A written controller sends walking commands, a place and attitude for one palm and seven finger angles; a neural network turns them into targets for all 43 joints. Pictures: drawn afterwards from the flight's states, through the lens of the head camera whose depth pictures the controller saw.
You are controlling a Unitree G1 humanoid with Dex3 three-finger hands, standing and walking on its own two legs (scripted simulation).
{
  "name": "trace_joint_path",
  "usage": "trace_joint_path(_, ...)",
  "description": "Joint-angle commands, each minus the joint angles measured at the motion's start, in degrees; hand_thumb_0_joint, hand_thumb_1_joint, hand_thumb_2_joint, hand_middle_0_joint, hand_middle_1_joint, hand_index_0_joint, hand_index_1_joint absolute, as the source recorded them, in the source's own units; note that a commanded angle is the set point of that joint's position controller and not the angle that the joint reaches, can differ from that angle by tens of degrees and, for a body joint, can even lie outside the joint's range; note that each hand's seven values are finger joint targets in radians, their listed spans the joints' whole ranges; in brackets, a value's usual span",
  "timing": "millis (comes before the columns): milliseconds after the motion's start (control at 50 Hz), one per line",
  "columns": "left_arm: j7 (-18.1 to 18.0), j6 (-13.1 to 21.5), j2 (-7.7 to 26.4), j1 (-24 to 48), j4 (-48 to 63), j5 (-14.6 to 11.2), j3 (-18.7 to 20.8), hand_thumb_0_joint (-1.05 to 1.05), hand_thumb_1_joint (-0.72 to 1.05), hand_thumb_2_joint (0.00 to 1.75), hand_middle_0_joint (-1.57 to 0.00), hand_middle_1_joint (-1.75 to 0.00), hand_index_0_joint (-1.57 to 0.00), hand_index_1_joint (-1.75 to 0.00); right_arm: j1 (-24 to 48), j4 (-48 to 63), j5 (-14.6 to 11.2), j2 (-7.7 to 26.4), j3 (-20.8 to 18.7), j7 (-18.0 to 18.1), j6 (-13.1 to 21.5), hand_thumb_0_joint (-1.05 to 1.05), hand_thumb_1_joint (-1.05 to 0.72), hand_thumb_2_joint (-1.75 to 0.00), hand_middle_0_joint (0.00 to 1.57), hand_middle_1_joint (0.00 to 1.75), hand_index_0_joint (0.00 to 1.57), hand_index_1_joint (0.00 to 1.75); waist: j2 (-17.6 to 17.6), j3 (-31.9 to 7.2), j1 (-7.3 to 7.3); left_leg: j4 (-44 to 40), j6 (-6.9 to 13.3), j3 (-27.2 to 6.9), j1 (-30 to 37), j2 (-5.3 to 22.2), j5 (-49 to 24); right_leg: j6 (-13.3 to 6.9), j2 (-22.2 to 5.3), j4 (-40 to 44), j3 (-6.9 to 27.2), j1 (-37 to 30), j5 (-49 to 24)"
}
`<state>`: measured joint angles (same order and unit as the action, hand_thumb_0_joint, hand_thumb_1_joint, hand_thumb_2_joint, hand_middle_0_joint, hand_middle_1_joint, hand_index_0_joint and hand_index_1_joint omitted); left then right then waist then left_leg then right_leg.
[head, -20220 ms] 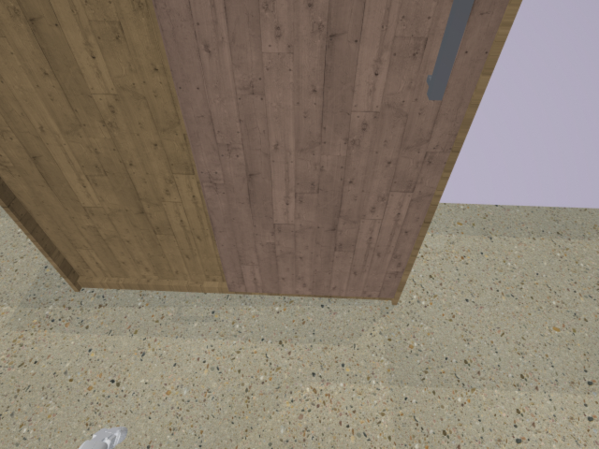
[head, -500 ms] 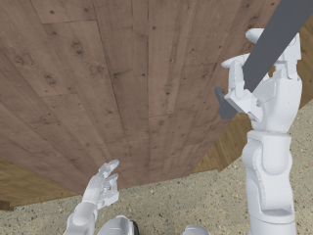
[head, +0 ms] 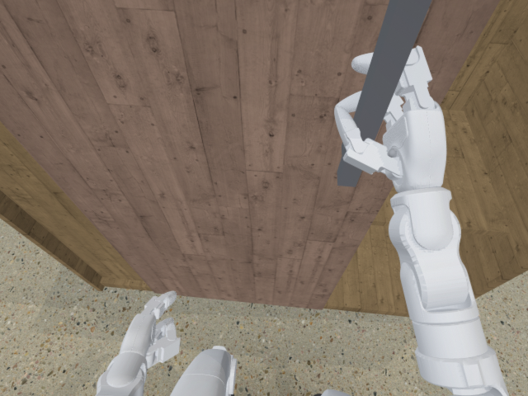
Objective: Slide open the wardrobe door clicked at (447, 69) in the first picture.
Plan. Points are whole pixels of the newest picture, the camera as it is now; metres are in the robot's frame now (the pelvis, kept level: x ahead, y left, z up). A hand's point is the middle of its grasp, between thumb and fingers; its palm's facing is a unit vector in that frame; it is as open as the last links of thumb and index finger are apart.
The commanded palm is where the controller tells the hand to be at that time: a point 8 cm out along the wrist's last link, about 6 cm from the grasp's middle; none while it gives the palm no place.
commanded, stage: step sideways, sliding the door along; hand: right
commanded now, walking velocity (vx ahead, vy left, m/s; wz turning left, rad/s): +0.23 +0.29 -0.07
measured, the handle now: (369, 94) +0.40 -0.09 +0.24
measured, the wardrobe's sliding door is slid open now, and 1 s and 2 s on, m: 0.38 0.46 0.45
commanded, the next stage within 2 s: stop walking and hold the door there in 0.92 s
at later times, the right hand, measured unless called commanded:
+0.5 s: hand (269, 126) +0.36 +0.02 +0.23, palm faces +0.15 +0.99 -0.03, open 6.3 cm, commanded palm +0.35 +0.01 +0.21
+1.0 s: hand (264, 119) +0.37 +0.02 +0.22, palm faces +0.56 +0.82 -0.08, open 6.9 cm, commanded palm +0.33 +0.06 +0.22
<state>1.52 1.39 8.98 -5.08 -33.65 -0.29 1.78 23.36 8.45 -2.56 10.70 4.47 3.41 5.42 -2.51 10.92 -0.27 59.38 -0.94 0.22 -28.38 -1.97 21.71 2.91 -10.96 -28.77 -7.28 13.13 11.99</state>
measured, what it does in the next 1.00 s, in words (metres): steps to the left: left foot, then right foot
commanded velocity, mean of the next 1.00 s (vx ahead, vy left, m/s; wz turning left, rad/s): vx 0.16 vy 0.26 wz -0.02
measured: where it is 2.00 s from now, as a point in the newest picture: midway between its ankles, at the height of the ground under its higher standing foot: outside the picture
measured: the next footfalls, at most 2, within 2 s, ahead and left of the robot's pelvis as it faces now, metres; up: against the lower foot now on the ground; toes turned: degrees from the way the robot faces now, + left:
left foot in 0.16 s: -0.03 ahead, +0.23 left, +0.00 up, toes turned +3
right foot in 0.36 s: +0.05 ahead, +0.02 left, +0.00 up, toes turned -10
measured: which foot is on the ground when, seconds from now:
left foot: up 0.00-0.14, down 0.16-0.36, up 0.38-0.68, down 0.70-0.86, up 0.88-1.00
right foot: down 0.00-0.16, up 0.18-0.34, down 0.36-0.72, up 0.74-0.86, down 0.88-1.00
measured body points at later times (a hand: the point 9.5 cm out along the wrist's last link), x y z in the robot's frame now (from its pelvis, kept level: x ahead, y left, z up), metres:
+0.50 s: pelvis -0.07 +0.17 -0.01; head -0.01 +0.16 +0.43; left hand +0.09 +0.40 -0.12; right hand +0.35 -0.03 +0.23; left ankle -0.06 +0.29 -0.66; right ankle +0.01 +0.03 -0.74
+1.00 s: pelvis +0.00 +0.35 -0.01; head +0.08 +0.32 +0.43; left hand +0.24 +0.54 -0.11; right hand +0.34 -0.02 +0.23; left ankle +0.02 +0.47 -0.66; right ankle +0.00 +0.17 -0.74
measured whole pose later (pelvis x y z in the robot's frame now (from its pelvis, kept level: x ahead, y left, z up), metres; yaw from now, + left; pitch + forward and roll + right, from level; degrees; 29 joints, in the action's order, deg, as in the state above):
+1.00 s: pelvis +0.00 +0.35 -0.01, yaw -8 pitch -4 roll +2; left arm 0.3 2.1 13.3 -4.5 -36.4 -3.9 4.0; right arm 42.7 -12.7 -5.3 22.5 -14.2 8.9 -1.3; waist -1.8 16.0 -7.3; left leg 65.0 -0.5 2.2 -26.1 0.1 27.3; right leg 3.6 -10.9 -33.4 -4.5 13.4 15.4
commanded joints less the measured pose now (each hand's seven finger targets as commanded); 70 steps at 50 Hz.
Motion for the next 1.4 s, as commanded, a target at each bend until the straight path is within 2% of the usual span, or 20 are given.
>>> trace_joint_path(0, -0.3, 2.0, 9.2, 4.6, 7.7, -1.5, 2.2, 0.00, 0.90, 0.90, -0.20, -0.30, -0.20, -0.30, 27.8, 9.9, -0.7, 0.3, -0.7, -1.1, 5.0, 0.00, -0.90, -0.90, 0.45, 1.40, 0.45, 1.40, -11.3, -22.9, 2.02, -9.6, -0.8, 2.4, 10.6, 2.0, 2.1, -9.2, -13.6, 8.4, 6.7, -4.4, -11.2)
trace_joint_path(100, -1.3, 2.7, 8.8, 2.9, 6.1, -3.1, 1.0, 0.00, 0.90, 0.90, -0.20, -0.30, -0.20, -0.30, 35.0, 4.8, -1.1, 5.1, -4.6, 0.0, 5.0, 0.00, -0.90, -0.90, 0.45, 1.40, 0.45, 1.40, -9.0, -26.9, 0.98, -34.7, -0.3, 6.2, 22.9, 0.8, -5.4, -5.5, -4.7, -6.0, 4.7, -0.3, -2.9)
trace_joint_path(180, -3.7, 3.4, 7.8, 6.9, 4.3, -2.3, 1.2, 0.00, 0.90, 0.90, -0.20, -0.30, -0.20, -0.30, 39.8, 2.2, -0.9, 14.8, -12.8, 2.6, 4.9, 0.00, -0.90, -0.90, 0.45, 1.40, 0.45, 1.40, 25.4, -25.7, -2.08, -35.7, 15.1, -18.0, 34.2, 20.9, -45.8, -1.9, 7.4, -41.7, 6.9, 24.1, 24.7)
trace_joint_path(300, -4.9, 1.2, 9.1, -0.5, 2.5, -1.0, 1.3, 0.00, 0.90, 0.90, -0.20, -0.30, -0.20, -0.30, 42.6, -2.3, -1.2, 8.7, -9.5, 2.1, 6.2, 0.00, -0.90, -0.90, 0.45, 1.40, 0.45, 1.40, 10.3, -30.1, 2.40, -20.0, 7.5, 2.9, 18.0, 9.5, -30.2, -2.8, 7.4, 3.4, -2.3, -12.9, -6.7)
trace_joint_path(340, -3.8, 2.0, 12.0, -0.7, 3.3, -1.6, 2.5, 0.00, 0.90, 0.90, -0.20, -0.30, -0.20, -0.30, 46.5, -4.4, -2.7, 6.0, -6.3, 1.1, 6.7, 0.00, -0.90, -0.90, 0.45, 1.40, 0.45, 1.40, -9.9, -33.1, 2.83, 2.5, 2.7, -0.9, -7.0, 1.5, 9.5, -14.7, -19.6, 7.1, 35.4, -31.6, -26.6)
trace_joint_path(360, -2.9, 1.9, 9.9, 0.8, 4.2, -1.9, 1.4, 0.00, 0.90, 0.90, -0.20, -0.30, -0.20, -0.30, 49.0, -4.4, -3.3, 5.2, -5.0, 0.7, 6.6, 0.00, -0.90, -0.90, 0.45, 1.40, 0.45, 1.40, -8.1, -32.0, 2.78, 11.4, 3.1, -5.9, -7.1, 1.8, 9.9, -17.5, -22.1, 9.3, 41.8, -27.6, -18.3)
trace_joint_path(480, -3.5, 2.2, 11.0, 1.4, 2.8, -2.3, 1.6, 0.00, 0.90, 0.90, -0.20, -0.30, -0.20, -0.30, 53.5, -8.1, -1.6, 0.7, 0.0, -0.1, 4.3, 0.00, -0.90, -0.90, 0.45, 1.40, 0.45, 1.40, -10.1, -25.0, 2.11, -0.1, 2.3, -0.6, 2.6, 6.5, -2.6, -12.4, -12.4, 10.9, 13.6, -6.8, 7.4)
trace_joint_path(620, -4.1, 4.5, 11.0, -0.2, 3.3, -3.8, 1.3, 0.00, 0.90, 0.90, -0.20, -0.30, -0.20, -0.30, 59.2, -13.0, -2.7, -3.2, 3.8, 0.1, 2.5, 0.00, -0.90, -0.90, 0.45, 1.40, 0.45, 1.40, -15.0, -28.9, 2.47, -26.5, 1.2, 7.8, 19.3, 0.6, 0.1, -7.7, -6.4, 3.2, 7.6, -6.7, 10.6)
trace_joint_path(680, -4.0, 5.1, 8.7, 0.1, 2.8, -4.7, 0.2, 0.00, 0.90, 0.90, -0.20, -0.30, -0.20, -0.30, 59.5, -12.2, -2.6, 1.6, 1.3, 0.3, 2.7, 0.00, -0.90, -0.90, 0.45, 1.40, 0.45, 1.40, -3.7, -28.9, 1.68, -42.0, 3.1, 1.5, 22.8, 5.2, -10.6, -4.8, 1.0, -13.5, 3.7, -5.0, -2.6)
trace_joint_path(720, -4.4, 4.4, 9.4, 3.4, 2.4, -4.4, 0.8, 0.00, 0.90, 0.90, -0.20, -0.30, -0.20, -0.30, 59.9, -14.2, -1.6, 8.6, -3.3, 1.0, 2.1, 0.00, -0.90, -0.90, 0.45, 1.40, 0.45, 1.40, 29.2, -22.3, 0.05, -42.2, 11.6, -20.1, 30.9, 17.1, -26.0, -2.4, 7.5, -33.5, 5.2, 18.1, 17.4)
trace_joint_path(800, -4.6, 4.0, 8.3, 0.7, 0.4, -4.0, 0.3, 0.00, 0.90, 0.90, -0.20, -0.30, -0.20, -0.30, 53.3, -5.4, -2.7, 4.8, -1.8, 2.7, 3.7, 0.00, -0.90, -0.90, 0.45, 1.40, 0.45, 1.40, 7.6, -26.8, 2.04, -19.2, 8.9, -1.7, 38.1, 13.3, -53.4, -3.1, 7.1, 1.8, -0.2, 7.5, 6.8)
trace_joint_path(820, -4.5, 3.9, 9.4, 0.2, 1.1, -4.1, 1.8, 0.00, 0.90, 0.90, -0.20, -0.30, -0.20, -0.30, 51.8, -2.3, -3.4, 5.7, -2.3, 2.4, 4.5, 0.00, -0.90, -0.90, 0.45, 1.40, 0.45, 1.40, 3.4, -30.5, 3.57, -10.2, 4.5, 2.4, 23.8, 10.3, -47.7, -4.6, 4.7, 8.9, -0.2, -13.8, -13.9)
trace_joint_path(840, -3.7, 4.1, 12.5, 0.9, 3.4, -3.8, 3.9, 0.00, 0.90, 0.90, -0.20, -0.30, -0.20, -0.30, 50.7, 1.0, -4.5, 4.6, -2.4, 1.6, 5.2, 0.00, -0.90, -0.90, 0.45, 1.40, 0.45, 1.40, -12.3, -33.2, 2.82, 0.4, 0.3, 2.7, -0.9, 4.2, -14.7, -12.5, -12.3, 1.5, 18.8, -33.6, -45.3)
trace_joint_path(860, -2.0, 3.1, 12.0, 0.5, 3.9, -4.3, 3.7, 0.00, 0.90, 0.90, -0.20, -0.30, -0.20, -0.30, 47.2, -2.2, -4.5, 1.4, -0.4, 0.5, 5.1, 0.00, -0.90, -0.90, 0.45, 1.40, 0.45, 1.40, -12.0, -34.5, 2.50, 9.3, 1.2, -2.8, -4.1, 3.5, 11.6, -15.6, -19.8, -0.1, 23.2, -36.1, -56.8)
trace_joint_path(1000, -1.2, 4.1, 11.8, 2.2, 6.7, -4.1, 4.1, 0.00, 0.90, 0.90, -0.20, -0.30, -0.20, -0.30, 45.2, 5.5, -2.6, 6.9, -3.4, -0.3, 1.6, 0.00, -0.90, -0.90, 0.45, 1.40, 0.45, 1.40, -17.6, -27.1, 2.29, -5.9, -0.1, 4.2, 5.8, 3.7, 0.6, -9.3, -10.4, 1.2, 1.1, -19.5, -33.9)
trace_joint_path(1020, -3.1, 2.5, 16.3, -1.9, 2.0, -3.5, 4.6, 0.00, 0.90, 0.90, -0.20, -0.30, -0.20, -0.30, 30.4, -20.9, 0.3, 42.8, -37.4, 3.1, 0.4, 0.00, -0.90, -0.90, 0.45, 1.40, 0.45, 1.40, -16.1, -27.9, 0.54, -8.1, -1.3, 5.6, 8.1, 1.9, 0.1, -8.9, -10.4, 1.5, 0.1, -16.3, -32.0)
trace_joint_path(1100, -3.6, 4.2, 12.9, -0.6, 5.6, -4.7, 1.8, 0.00, 0.90, 0.90, -0.20, -0.30, -0.20, -0.30, 32.4, -16.0, 1.6, 37.1, -30.0, 0.8, 4.2, 0.00, -0.90, -0.90, 0.45, 1.40, 0.45, 1.40, -6.0, -25.2, 0.31, -36.6, -1.2, 4.5, 23.9, 3.6, -26.6, -3.2, 0.9, -18.9, -2.2, -6.1, -13.0)
trace_joint_path(1160, -5.2, 4.9, 13.2, 0.2, 5.2, -4.2, 1.2, 0.00, 0.90, 0.90, -0.20, -0.30, -0.20, -0.30, 20.9, -25.8, 1.4, 49.4, -41.9, 2.0, 2.0, 0.00, -0.90, -0.90, 0.45, 1.40, 0.45, 1.40, 17.6, -24.3, -0.80, -37.8, 7.9, -27.6, 27.1, 23.8, -53.3, -1.3, 10.1, -42.9, 8.4, 15.1, 23.7)
trace_joint_path(1240, -6.0, 5.5, 14.1, 1.6, 1.8, -3.1, 0.7, 0.00, 0.90, 0.90, -0.20, -0.30, -0.20, -0.30, 19.1, -25.1, 1.2, 50.2, -47.7, 4.1, 5.6, 0.00, -0.90, -0.90, 0.45, 1.40, 0.45, 1.40, 14.9, -28.4, -1.30, -31.2, 8.1, -12.4, 33.8, 21.7, -59.3, -1.3, 10.0, -32.9, 9.0, 13.6, 20.0)
trace_joint_path(1380, -6.3, 3.7, 14.3, 0.5, 1.6, -3.3, 0.4, 0.00, 0.90, 0.90, -0.20, -0.30, -0.20, -0.30, 21.2, -23.1, 1.9, 43.9, -40.1, 4.0, 6.1, 0.00, -0.90, -0.90, 0.45, 1.40, 0.45, 1.40, 8.7, -28.4, -0.39, -35.1, 7.4, -9.4, 24.7, 21.2, -43.2, -2.0, 10.3, -7.5, 7.5, 1.4, 9.7)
